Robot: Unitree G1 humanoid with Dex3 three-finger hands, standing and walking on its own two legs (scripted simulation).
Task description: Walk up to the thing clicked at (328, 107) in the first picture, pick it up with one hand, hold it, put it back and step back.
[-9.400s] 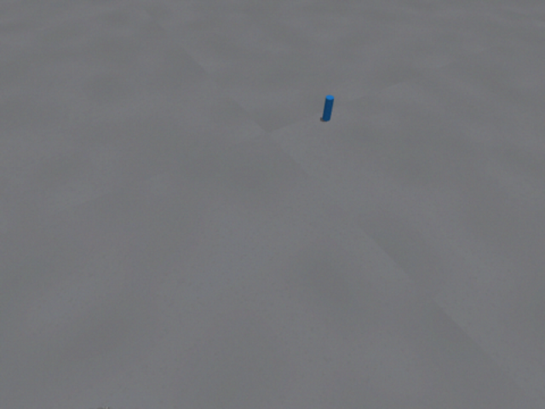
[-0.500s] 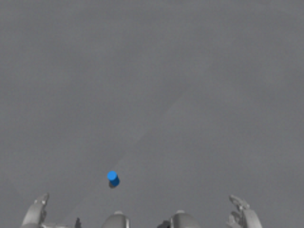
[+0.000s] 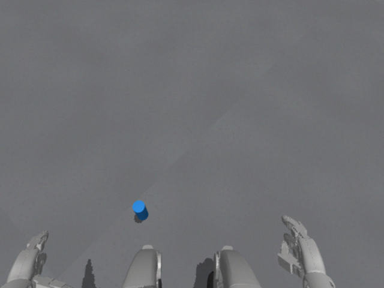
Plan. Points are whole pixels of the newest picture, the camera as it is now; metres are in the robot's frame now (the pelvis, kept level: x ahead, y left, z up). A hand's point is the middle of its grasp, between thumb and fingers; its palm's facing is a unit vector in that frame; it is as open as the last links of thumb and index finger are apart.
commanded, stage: go down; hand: left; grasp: from the side
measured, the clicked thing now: (140, 210) +0.40 +0.19 -0.59
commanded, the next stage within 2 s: approach in 1.94 s
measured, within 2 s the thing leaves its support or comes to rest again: neither
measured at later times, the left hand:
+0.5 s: hand (64, 228) +0.26 +0.33 -0.21, palm faces +0.11 -0.97 -0.21, open 17.2 cm
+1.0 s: hand (66, 216) +0.30 +0.36 -0.26, palm faces +0.08 -0.98 -0.16, open 17.1 cm
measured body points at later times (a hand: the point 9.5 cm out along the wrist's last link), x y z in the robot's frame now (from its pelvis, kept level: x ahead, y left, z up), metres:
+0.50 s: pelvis -0.05 +0.00 -0.15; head +0.13 +0.03 +0.27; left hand +0.25 +0.38 -0.19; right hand +0.11 -0.27 -0.26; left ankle +0.01 +0.12 -0.64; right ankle +0.02 -0.14 -0.64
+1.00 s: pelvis -0.07 +0.00 -0.23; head +0.13 +0.04 +0.17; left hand +0.29 +0.41 -0.25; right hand +0.08 -0.29 -0.34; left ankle +0.01 +0.12 -0.64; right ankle +0.02 -0.14 -0.64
